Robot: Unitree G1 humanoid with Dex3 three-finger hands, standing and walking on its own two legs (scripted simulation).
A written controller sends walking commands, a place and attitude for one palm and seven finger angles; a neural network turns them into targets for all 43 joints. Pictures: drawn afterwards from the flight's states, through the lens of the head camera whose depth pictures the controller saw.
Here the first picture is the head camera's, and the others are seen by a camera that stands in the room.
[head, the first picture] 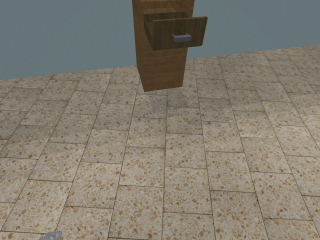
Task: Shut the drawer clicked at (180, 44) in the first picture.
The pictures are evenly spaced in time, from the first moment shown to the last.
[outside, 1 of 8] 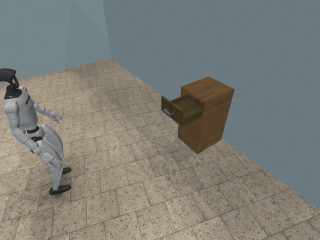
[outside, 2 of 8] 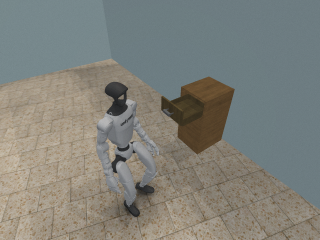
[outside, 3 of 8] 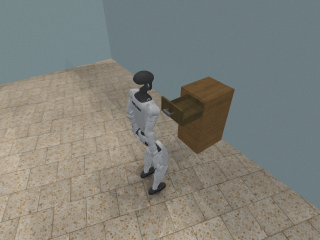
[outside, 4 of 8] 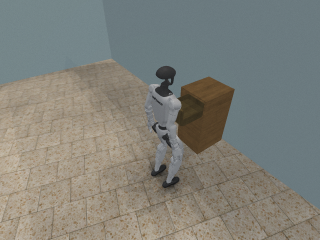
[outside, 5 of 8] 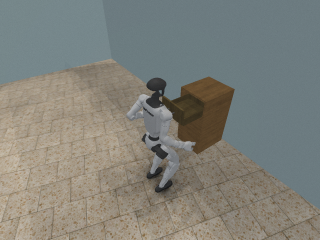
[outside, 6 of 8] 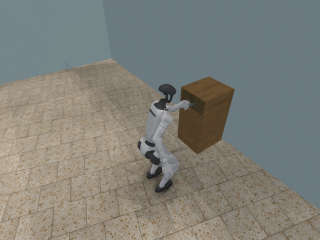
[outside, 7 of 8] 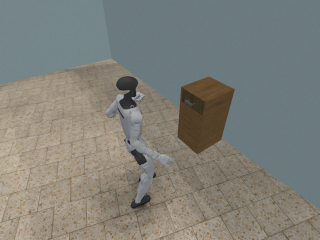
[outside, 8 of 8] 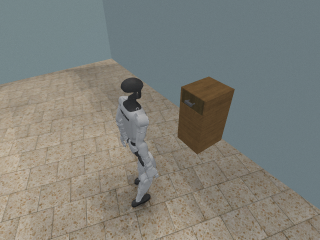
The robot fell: no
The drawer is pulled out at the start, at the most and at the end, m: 0.30 0.30 0.00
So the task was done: yes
